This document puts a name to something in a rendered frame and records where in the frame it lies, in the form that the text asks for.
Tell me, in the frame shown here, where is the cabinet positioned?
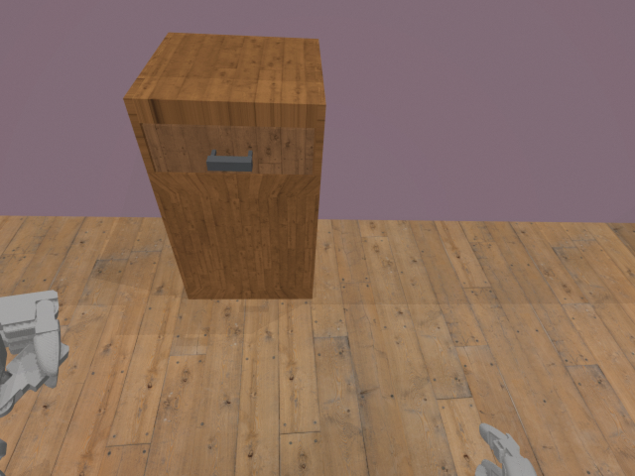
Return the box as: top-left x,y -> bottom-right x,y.
123,33 -> 326,299

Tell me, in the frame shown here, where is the handle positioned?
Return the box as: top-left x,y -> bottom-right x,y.
206,150 -> 253,172

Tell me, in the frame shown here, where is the left robot hand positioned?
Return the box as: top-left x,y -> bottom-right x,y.
0,290 -> 69,417

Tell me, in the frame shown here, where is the right robot hand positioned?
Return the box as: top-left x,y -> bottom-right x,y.
474,423 -> 537,476

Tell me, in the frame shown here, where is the drawer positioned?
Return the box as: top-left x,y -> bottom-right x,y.
142,123 -> 315,175

